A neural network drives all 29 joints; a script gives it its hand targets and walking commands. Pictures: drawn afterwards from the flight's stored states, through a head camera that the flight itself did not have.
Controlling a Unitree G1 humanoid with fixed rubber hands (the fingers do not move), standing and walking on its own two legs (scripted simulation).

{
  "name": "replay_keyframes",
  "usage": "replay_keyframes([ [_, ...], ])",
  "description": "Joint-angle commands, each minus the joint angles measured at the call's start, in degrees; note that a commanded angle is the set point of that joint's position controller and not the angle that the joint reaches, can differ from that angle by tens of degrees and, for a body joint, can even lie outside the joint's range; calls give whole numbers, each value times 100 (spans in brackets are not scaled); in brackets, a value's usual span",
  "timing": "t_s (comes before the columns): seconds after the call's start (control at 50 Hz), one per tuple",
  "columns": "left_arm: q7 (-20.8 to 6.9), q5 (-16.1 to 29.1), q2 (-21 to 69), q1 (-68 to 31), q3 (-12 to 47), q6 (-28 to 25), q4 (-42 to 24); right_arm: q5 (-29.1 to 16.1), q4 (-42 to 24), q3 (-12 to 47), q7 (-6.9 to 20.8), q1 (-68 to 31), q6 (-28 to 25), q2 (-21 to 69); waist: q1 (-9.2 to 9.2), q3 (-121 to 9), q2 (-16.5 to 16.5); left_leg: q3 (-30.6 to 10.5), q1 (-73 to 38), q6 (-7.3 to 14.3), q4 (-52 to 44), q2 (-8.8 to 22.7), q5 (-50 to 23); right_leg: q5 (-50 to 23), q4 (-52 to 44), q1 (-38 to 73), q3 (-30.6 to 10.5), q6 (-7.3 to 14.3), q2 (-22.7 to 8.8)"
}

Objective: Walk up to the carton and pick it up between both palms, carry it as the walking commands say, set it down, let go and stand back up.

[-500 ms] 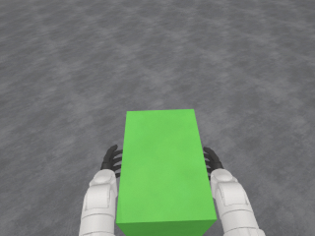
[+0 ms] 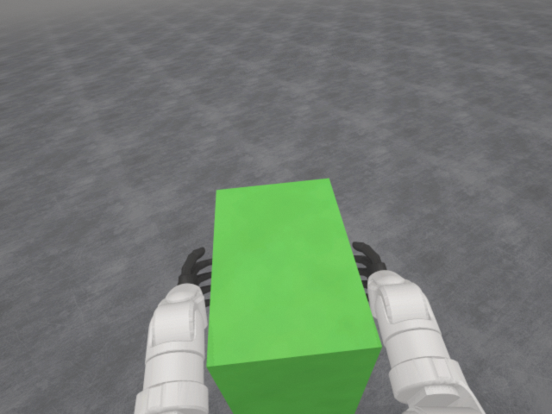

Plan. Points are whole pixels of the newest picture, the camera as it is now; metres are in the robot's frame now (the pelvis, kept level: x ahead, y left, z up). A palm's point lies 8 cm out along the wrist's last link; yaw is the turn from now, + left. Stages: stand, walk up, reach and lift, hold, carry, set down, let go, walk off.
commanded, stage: reach and lift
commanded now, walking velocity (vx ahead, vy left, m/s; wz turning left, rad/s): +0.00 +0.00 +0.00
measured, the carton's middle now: (285, 303) +0.33 +0.02 -0.02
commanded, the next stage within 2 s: hold in 1.14 s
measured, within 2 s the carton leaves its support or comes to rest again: neither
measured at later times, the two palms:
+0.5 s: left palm (197, 282) +0.32 +0.16 +0.05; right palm (380, 291) +0.31 -0.13 +0.04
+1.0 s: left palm (196, 297) +0.30 +0.15 +0.05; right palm (385, 301) +0.30 -0.13 +0.04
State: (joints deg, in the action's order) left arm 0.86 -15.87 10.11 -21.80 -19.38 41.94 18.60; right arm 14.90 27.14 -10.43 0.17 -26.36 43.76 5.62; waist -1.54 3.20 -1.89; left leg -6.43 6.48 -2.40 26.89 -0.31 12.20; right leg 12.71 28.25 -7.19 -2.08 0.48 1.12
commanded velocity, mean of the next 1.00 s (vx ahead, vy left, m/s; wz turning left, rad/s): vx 0.00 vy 0.00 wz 0.00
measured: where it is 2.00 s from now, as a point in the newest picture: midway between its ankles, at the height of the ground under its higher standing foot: outside the picture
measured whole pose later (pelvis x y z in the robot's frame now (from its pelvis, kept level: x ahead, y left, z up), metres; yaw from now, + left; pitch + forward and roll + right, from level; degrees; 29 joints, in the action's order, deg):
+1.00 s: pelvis +0.02 +0.00 +0.00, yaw -1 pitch -8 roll +0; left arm 0.2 -13.1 8.2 -12.8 -10.6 43.1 9.5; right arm 13.6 11.5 -7.2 -1.7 -12.9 45.3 8.2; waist -0.7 3.1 -1.0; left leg -5.8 4.5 -1.9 23.7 -0.1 11.9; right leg 12.1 24.8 -5.3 -2.8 0.1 1.1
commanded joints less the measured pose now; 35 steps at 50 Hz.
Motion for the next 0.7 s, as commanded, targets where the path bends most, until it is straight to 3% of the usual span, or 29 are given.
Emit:
replay_keyframes([
  [0.0,-1495,1753,5736,-3904,3543,-83,1,-1782,-1189,2769,1399,-4246,-580,6025,102,-2058,253,302,4,192,-476,-473,16,104,-720,611,-217,43,182],
  [0.12,-1440,1735,5788,-3519,3672,-92,-199,-1864,-1524,2974,1401,-3966,-555,5952,57,-2251,217,244,-89,181,-483,-450,-457,-536,-651,841,-207,38,230],
  [0.34,-1288,1725,5835,-2503,3968,-55,-623,-1886,-2327,3244,1355,-3143,-495,5513,147,-2294,82,69,-552,132,-539,-365,-1456,-1373,-692,874,-184,70,321],
  [0.52,-1146,1732,5721,-1760,4227,-61,-1134,-1879,-2881,3450,1288,-2459,-479,5137,166,-2310,12,-62,-982,79,-543,-293,-2429,-1640,-779,713,-184,55,403],
  [0.68,-1123,1679,5494,-1471,4284,-68,-1394,-1857,-3103,3591,1215,-2187,-469,5038,122,-2199,70,-23,-922,114,-584,-343,-2240,-1592,-808,690,-215,18,405],
])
